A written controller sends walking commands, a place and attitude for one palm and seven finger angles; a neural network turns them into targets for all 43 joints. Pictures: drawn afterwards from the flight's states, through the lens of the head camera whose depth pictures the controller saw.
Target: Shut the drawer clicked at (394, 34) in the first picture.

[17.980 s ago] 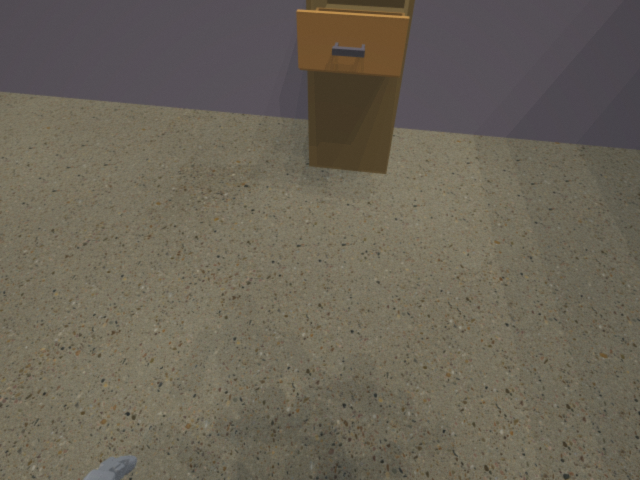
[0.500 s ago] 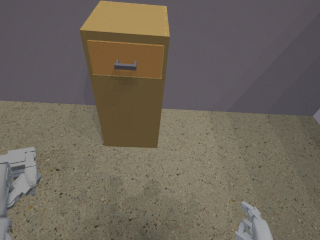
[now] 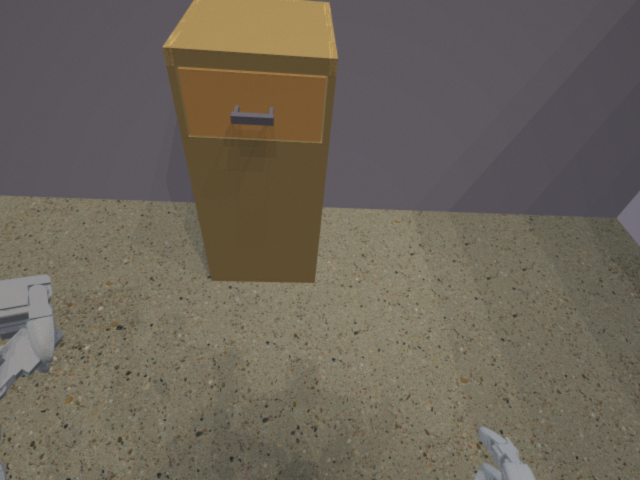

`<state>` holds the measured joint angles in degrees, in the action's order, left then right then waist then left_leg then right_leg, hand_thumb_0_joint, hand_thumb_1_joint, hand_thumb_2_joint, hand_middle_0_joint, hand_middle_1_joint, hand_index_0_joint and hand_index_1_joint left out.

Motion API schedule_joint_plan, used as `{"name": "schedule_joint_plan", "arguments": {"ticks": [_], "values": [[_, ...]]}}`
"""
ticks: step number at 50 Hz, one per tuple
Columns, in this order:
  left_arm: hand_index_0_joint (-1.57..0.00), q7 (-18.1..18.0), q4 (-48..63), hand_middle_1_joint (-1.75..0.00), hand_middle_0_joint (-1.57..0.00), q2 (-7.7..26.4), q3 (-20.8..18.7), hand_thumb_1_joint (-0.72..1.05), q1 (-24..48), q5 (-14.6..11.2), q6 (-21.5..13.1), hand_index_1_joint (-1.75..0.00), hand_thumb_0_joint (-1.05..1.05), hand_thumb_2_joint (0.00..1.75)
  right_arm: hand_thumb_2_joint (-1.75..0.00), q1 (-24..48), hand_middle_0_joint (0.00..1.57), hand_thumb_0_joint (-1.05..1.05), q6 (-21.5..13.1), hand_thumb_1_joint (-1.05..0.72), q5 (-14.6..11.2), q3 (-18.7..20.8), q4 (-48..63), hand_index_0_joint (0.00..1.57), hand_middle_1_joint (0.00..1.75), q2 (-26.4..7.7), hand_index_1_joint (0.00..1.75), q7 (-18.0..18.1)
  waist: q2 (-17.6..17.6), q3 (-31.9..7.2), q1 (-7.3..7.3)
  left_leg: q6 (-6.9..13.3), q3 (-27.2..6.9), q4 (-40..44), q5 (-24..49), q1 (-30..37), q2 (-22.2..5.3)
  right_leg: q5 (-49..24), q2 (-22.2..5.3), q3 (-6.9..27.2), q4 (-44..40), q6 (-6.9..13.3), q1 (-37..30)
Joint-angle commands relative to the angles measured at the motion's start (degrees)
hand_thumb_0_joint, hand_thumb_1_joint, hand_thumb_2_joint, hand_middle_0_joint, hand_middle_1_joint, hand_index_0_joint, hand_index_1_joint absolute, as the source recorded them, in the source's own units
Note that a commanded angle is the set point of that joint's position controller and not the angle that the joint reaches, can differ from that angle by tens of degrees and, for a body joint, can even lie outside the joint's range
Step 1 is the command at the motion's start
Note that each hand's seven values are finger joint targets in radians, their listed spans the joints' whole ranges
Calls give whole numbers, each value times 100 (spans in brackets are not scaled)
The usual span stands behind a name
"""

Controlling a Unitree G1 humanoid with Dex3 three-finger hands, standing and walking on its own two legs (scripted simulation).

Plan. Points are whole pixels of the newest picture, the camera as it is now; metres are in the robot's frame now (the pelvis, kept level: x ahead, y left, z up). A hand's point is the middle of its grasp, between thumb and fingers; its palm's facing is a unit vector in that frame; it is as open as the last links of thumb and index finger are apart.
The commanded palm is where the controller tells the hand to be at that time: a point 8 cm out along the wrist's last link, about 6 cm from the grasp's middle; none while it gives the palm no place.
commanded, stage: stop stepping back and stand still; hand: left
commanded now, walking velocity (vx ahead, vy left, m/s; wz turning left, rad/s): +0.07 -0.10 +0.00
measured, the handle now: (253, 114) +0.94 +0.19 -0.02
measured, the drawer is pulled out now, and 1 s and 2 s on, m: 0.00 0.00 0.00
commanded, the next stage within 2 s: let the arm hang, fingers relaxed in 0.08 s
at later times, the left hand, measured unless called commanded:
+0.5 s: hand out of the picture +0.07 +0.19 -0.15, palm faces +0.12 -0.96 -0.25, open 3.2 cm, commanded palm none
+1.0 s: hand out of the picture +0.02 +0.21 -0.16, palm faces +0.07 -0.97 -0.25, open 7.1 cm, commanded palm none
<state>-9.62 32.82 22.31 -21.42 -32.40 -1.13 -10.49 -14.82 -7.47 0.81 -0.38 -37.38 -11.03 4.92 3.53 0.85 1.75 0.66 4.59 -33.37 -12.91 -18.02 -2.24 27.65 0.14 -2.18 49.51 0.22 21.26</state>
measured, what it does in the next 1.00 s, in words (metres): stands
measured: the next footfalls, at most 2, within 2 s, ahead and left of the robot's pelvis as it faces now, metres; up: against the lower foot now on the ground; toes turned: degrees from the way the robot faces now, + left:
none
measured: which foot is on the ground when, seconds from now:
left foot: down 0.00-1.00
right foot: down 0.00-1.00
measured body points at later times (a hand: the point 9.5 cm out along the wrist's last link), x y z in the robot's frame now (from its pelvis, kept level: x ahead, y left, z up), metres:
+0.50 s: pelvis -0.01 -0.01 -0.01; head +0.01 -0.01 +0.44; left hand +0.06 +0.24 -0.13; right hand +0.07 -0.24 -0.15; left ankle +0.04 +0.12 -0.73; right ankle +0.05 -0.10 -0.73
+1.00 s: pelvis +0.00 +0.01 +0.01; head +0.00 +0.00 +0.46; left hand +0.01 +0.26 -0.14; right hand +0.01 -0.23 -0.15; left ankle +0.04 +0.12 -0.73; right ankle +0.05 -0.10 -0.73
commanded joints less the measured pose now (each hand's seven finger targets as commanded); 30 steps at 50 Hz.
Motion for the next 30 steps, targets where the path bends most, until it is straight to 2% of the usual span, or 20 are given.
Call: {"name": "schedule_joint_plan", "arguments": {"ticks": [1,2,3,5,6,8,9,10,11,12,13,14,15,17,19,20,21,23,26,30], "values": [[-140,-88,1536,-160,-140,923,-770,90,-591,-56,-396,-160,0,90,-90,612,20,0,-366,-90,-59,168,960,20,30,-698,30,-101,-1431,-474,-200,508,-939,1461,-982,-347,-1132,-517,-85,-297,-1309,-20,-1024],[-140,-73,1384,-160,-140,875,-732,90,-681,-33,-376,-160,0,90,-90,657,20,0,-295,-90,-68,195,1036,20,30,-738,30,-111,-1176,-358,-199,364,-696,1214,-1513,-889,-916,-683,-41,-333,-1780,24,-1503],[-140,-57,1223,-160,-140,892,-751,90,-664,-16,-382,-160,0,90,-90,695,20,0,-208,-90,-60,233,1098,20,30,-743,30,-110,-617,-152,-182,193,-359,541,-1836,-1300,-518,-386,-228,177,-2365,197,-1530],[-140,-61,1057,-160,-140,1018,-814,90,-327,-94,-290,-160,0,90,-90,729,20,0,-70,-90,-61,275,1085,20,30,-680,30,-86,1132,74,-148,-36,-162,-2055,-1467,-1410,161,1286,-1902,2864,-4139,1004,-382],[-140,-82,947,-160,-140,969,-831,90,-120,-95,-321,-160,0,90,-90,759,20,0,-75,-90,-20,257,1006,20,30,-711,30,-99,590,160,-143,-40,-362,-2489,-1304,-1397,4,636,-2043,2823,-4156,1134,-250],[-140,-55,738,-160,-140,941,-861,90,-157,-77,-359,-160,0,90,-90,464,20,0,-78,-90,-28,232,829,20,30,-630,30,-125,435,-290,-10,-15,-410,-1840,-1120,-731,-130,257,-1665,1858,-3657,943,-191],[-140,650,-3398,-160,-140,-191,1260,90,852,502,649,-160,0,90,-90,328,20,0,-77,-90,-31,494,-396,20,30,-1143,30,-719,-80,-143,251,-36,-422,-1885,-1346,-1117,-575,-2322,-2004,374,-2205,835,14],[-136,789,-3544,-156,-136,-389,1324,90,771,382,1029,-156,0,90,-90,-129,20,0,329,-90,-95,384,-358,20,30,-609,30,-681,-116,-473,258,-117,-338,-1241,-1003,-73,-167,-1950,-1268,387,-1958,731,362],[-132,840,-3611,-151,-132,-522,1450,90,848,372,1135,-151,0,90,-90,-261,20,0,417,-90,-57,350,-384,20,30,-615,30,-663,-139,-307,357,-86,-423,-421,80,281,-114,-1347,-972,66,-1566,418,581],[-128,870,-3813,-147,-128,-702,1537,90,837,273,1168,-147,0,90,-90,-172,20,0,482,-90,-11,245,-307,20,30,-643,30,-653,-515,-234,190,123,-1103,181,840,273,-501,-627,-607,-245,-999,149,956],[-124,900,-4056,-143,-124,-804,1621,90,794,252,1170,-143,0,90,-90,0,20,0,485,-90,95,282,-194,20,30,-972,30,-603,-1160,-187,46,575,-2198,774,1348,68,-1271,-149,-232,-276,-188,-104,1186],[-120,880,-4281,-138,-120,-674,1620,90,1070,250,1170,-138,0,90,-90,122,20,0,512,-90,196,340,-110,20,30,-1221,30,-539,-924,-115,58,1084,-2875,1126,1503,-331,-1793,399,-158,84,464,-97,946],[-116,900,-4553,-134,-116,-617,1609,90,1194,253,1141,-134,0,90,-90,390,20,0,556,-90,256,306,-78,20,30,-1278,30,-484,-300,-141,-74,1206,-2718,1203,807,-848,-1810,421,-293,403,266,-87,373],[-108,901,-5377,-125,-108,-518,1591,90,1256,297,1089,-125,0,90,-90,583,20,0,525,-90,249,223,-176,20,30,-1115,30,-426,-40,-438,-337,727,-1857,681,1741,-890,-1059,-1094,-271,221,-1033,-62,-700],[-100,873,-6221,-117,-100,-78,1626,90,1120,306,1023,-117,0,90,-90,506,20,0,605,-90,95,208,-407,20,30,-778,30,-425,485,-463,-322,120,-655,-152,146,-675,-18,-2545,-922,1262,-2169,179,-833],[-96,885,-6570,-112,-96,23,1698,90,1289,266,1003,-112,0,90,-90,233,20,0,704,-90,39,208,-573,20,30,-583,30,-445,689,-340,-115,5,-400,-484,-902,-223,243,-1815,-1360,1680,-2872,467,-223],[-92,877,-6827,-108,-92,72,1734,90,1589,251,996,-108,0,90,-90,89,20,0,802,-90,53,225,-729,20,30,-561,30,-442,734,-139,-24,3,-369,-688,-1063,60,235,-1241,-1415,1727,-3206,586,179],[-84,855,-7266,-99,-84,-119,1810,90,1837,232,997,-99,0,90,-90,-143,20,0,850,-90,65,194,-1067,20,30,-384,30,-450,-37,18,88,23,-391,-472,-569,489,161,-571,-1182,1503,-3322,634,459],[-72,826,-7707,-86,-72,-361,1800,90,1681,196,978,-86,0,90,-90,-194,20,0,825,-90,101,205,-1273,20,30,-425,30,-426,-1171,-216,-42,178,-896,564,-55,499,-213,-733,-619,831,-2900,323,-43],[-56,848,-8264,-69,-56,-194,1787,90,1783,217,1025,-69,0,90,-90,-301,20,0,860,-90,107,280,-1562,20,30,-602,30,-417,-454,97,-95,169,-854,917,-998,89,-161,191,-597,854,-3339,379,-245]]}}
